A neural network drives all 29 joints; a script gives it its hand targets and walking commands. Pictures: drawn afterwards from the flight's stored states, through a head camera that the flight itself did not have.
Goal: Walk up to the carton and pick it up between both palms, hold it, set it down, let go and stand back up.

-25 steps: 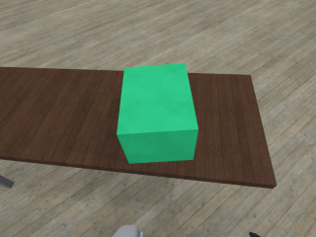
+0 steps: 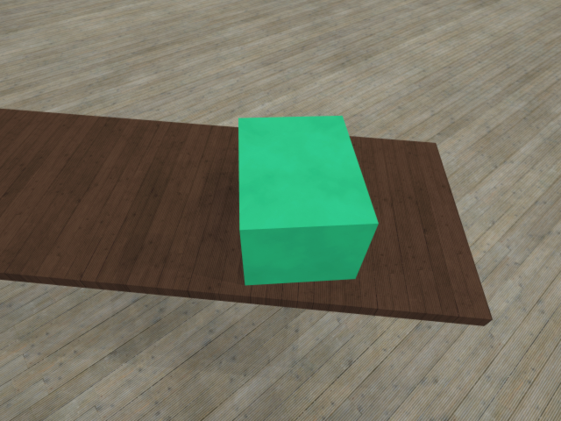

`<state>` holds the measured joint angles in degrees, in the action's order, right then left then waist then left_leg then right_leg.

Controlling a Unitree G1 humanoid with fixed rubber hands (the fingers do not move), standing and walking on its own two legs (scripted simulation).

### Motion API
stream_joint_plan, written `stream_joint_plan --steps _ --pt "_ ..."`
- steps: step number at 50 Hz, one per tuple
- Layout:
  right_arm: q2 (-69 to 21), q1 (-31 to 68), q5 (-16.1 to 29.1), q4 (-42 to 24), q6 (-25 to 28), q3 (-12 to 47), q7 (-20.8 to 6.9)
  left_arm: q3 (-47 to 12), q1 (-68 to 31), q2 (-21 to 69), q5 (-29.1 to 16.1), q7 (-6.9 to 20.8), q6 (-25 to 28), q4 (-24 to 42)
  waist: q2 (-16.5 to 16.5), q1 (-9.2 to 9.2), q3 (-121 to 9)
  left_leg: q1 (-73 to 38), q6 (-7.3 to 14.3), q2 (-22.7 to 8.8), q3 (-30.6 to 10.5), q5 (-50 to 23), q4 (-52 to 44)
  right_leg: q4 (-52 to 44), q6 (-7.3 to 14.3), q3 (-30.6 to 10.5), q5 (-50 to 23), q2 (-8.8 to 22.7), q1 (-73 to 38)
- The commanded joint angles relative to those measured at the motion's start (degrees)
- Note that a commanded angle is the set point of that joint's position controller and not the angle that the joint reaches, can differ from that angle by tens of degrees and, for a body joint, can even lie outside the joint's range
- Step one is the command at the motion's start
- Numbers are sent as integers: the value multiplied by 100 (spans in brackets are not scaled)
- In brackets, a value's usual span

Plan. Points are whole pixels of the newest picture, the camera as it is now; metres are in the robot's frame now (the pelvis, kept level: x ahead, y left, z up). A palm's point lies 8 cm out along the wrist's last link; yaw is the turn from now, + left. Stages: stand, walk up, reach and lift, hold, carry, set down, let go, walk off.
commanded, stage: walk up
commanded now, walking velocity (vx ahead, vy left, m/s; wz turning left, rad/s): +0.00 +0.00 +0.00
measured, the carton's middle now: (295, 196) +0.54 -0.04 -0.06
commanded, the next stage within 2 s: none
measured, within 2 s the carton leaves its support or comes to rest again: neither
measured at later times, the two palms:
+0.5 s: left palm out of the picture +0.09 +0.14 -0.14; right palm out of the picture -0.03 -0.33 -0.16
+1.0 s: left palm out of the picture +0.09 +0.09 -0.15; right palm (486, 416) +0.15 -0.32 -0.14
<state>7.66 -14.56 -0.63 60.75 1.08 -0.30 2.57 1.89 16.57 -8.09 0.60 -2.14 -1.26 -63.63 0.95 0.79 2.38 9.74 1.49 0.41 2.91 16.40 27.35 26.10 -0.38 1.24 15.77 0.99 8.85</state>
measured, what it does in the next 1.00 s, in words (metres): walks ahead: right foot, then left foot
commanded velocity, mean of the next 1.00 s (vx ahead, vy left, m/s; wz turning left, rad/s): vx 0.09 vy -0.02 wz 0.00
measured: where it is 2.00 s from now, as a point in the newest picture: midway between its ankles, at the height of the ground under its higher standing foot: outside the picture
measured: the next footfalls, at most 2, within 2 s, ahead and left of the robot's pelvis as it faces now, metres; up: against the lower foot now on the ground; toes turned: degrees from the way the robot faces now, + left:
right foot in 0.42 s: +0.12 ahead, -0.21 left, +0.00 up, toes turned -6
left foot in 0.76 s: +0.15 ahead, -0.01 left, +0.00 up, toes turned +4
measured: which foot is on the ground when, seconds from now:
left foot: down 0.00-0.44, up 0.46-0.74, down 0.76-1.00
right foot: down 0.00-0.16, up 0.18-0.40, down 0.42-1.00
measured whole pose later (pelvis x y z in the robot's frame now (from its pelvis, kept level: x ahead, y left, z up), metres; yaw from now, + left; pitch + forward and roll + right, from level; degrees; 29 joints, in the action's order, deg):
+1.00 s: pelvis +0.12 -0.11 +0.00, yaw +0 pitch -2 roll +0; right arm 7.6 -12.1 -0.1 63.6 0.7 -0.7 2.8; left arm -0.2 17.1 -6.4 0.7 -1.9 0.9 -65.1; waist 0.9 0.9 3.0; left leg 7.8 1.9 0.2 4.1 14.1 24.0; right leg 21.8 1.3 6.6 15.8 0.3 3.9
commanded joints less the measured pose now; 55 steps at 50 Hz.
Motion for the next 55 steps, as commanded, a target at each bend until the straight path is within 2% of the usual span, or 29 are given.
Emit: stream_joint_plan --steps 1,6,7,8,9,12,14,15,16,18,20,21,22,23,24,25,26,27,29,34,36,37,38,39,40,42,44,49,55 --pt "339 -457 65 -79 33 -41 -29 -1 354 -370 -18 23 132 -82 731 -146 198 -159 136 -584 -581 -1093 -892 -570 203 -489 -1679 485 74" --pt "459 -433 -9 94 -16 -86 -60 -35 407 -355 -34 -25 181 -127 233 -77 291 -126 94 -586 -588 -1273 -811 -798 203 -431 -1386 461 -80" --pt "1290 -1072 -136 25 -54 -382 4 258 372 -1105 -71 75 50 -125 687 -510 -183 -928 476 -1387 -1430 1999 -885 322 88 251 1699 -45 835" --pt "1906 -1683 -88 264 -150 -583 84 263 -323 -965 84 171 -32 274 -312 -817 349 -1140 872 -2396 -3038 3819 -1783 1598 -24 486 1855 -171 2417" --pt "1951 -1658 -132 344 -195 -627 118 239 -763 -815 272 254 -61 633 -761 -840 914 -539 1113 -3038 -3739 4054 -2292 2698 -59 86 1426 232 3026" --pt "1124 -997 -143 192 -39 -477 36 208 -337 -393 183 357 65 627 -934 -246 901 224 642 -2346 -2537 2565 -2326 3136 -163 -218 520 408 2684" --pt "987 -754 -123 119 63 -450 12 233 -189 -405 155 388 118 623 -1108 -159 748 372 392 -1914 -1714 1663 -2087 2751 -261 -94 334 389 2258" --pt "518 -556 -4 220 88 -297 19 131 -75 -142 36 428 258 720 -2006 94 540 838 131 -1102 -769 1321 -1984 1831 -199 148 522 347 1284" --pt "559 -573 -36 225 103 -313 19 155 -166 -241 -5 424 307 742 -2042 13 563 917 114 -907 -484 1100 -1806 1365 -218 332 510 184 954" --pt "913 -779 -130 299 81 -396 4 195 -83 -329 7 346 313 666 -1610 15 615 989 300 -960 -380 1013 -1199 444 -261 777 348 -51 365" --pt "948 -1077 -148 331 61 -406 -58 257 772 -460 33 236 307 298 -599 191 392 1717 260 -938 -424 1586 -339 198 -337 915 -24 -184 -889" --pt "685 -1185 -177 335 70 -325 -94 279 1219 -566 72 200 359 172 132 344 243 2173 128 -676 -117 1828 550 36 -370 425 328 254 -1395" --pt "194 -882 -137 -13 77 -167 -126 396 1839 -1299 120 152 399 198 1917 675 45 2740 -235 -245 498 2201 2286 -1399 -165 -1847 2462 2010 -1206" --pt "605 -544 -144 -321 1 -300 -149 489 1964 -1728 75 154 257 29 2361 647 355 2763 -181 -334 148 2065 3338 -2357 592 -3503 4246 2623 -136" --pt "1200 -106 -219 -418 -78 -477 -232 457 1658 -1632 121 140 233 165 873 591 939 2750 -306 -412 -262 1619 3937 -2803 720 -4899 4194 3123 547" --pt "963 7 -105 -387 -170 -482 -139 349 601 -1575 58 29 332 556 148 158 1755 2653 -447 -540 -448 1221 3999 -1849 578 -3679 -2166 3131 1040" --pt "-269 -776 113 -13 -119 -107 -212 -9 -81 -592 -87 17 481 660 611 -409 864 1097 -203 -798 -710 813 2938 -985 626 -793 -4688 1629 1143" --pt "-257 -1245 116 121 -77 -104 -251 -14 -352 -452 -54 -11 501 713 1045 -571 361 1001 -233 -490 -311 822 2799 -718 477 52 -5441 1080 650" --pt "226 -1489 -16 289 -146 -201 -180 -72 -68 -435 54 -1 494 527 1340 -522 -94 608 -141 -256 14 453 2495 -554 631 264 -5102 883 354" --pt "315 -567 81 -10 -231 -145 3 -144 461 -483 81 -38 439 294 905 -169 -336 577 -52 -143 -5 418 858 -299 1059 -267 -4799 1221 -324" --pt "172 -634 76 64 -204 -96 34 -126 292 -497 9 -37 366 288 689 -331 -414 -218 3 -221 -28 -818 -423 -233 908 -413 -3722 1200 -13" --pt "298 -659 28 91 -143 -109 23 -123 274 -441 -52 -15 345 294 367 -355 -512 -823 23 -499 -336 -1811 -758 -201 647 -414 -2793 1055 321" --pt "602 -650 -37 81 -77 -152 15 -150 491 -279 -80 4 341 302 -156 -156 -683 -1462 99 -1040 -843 -2826 -623 -102 436 -251 -1616 789 791" --pt "701 -272 14 51 -76 -135 -15 -220 979 90 -131 1 270 156 -827 177 -436 -839 412 -1300 -941 -2840 -557 -503 317 -16 -150 426 633" --pt "565 -17 13 73 -100 -121 -65 -252 976 104 -51 -23 199 56 -1262 106 -58 -7 435 -1177 -907 -1943 -684 -773 275 -43 -69 474 47" --pt "203 -1 -23 78 -46 -29 -92 -78 495 -518 10 -21 205 78 -876 -56 240 -143 171 -779 -590 -2279 -704 -606 281 -148 -973 520 27" --pt "340 -163 53 167 -20 -53 0 -110 624 -346 17 22 231 -26 -798 -50 165 -377 160 -763 -574 -2412 -672 -733 280 -125 -1341 567 -8" --pt "372 -271 51 287 -5 -78 -3 -145 572 -240 17 -15 248 -169 -141 -75 230 -418 189 -754 -572 -2184 -734 -866 239 -93 -1305 563 -125" --pt "384 -320 35 398 21 -70 -7 -154 551 -190 7 -41 227 -257 28 -58 272 -316 172 -728 -536 -2101 -816 -873 247 -79 -1449 594 -303"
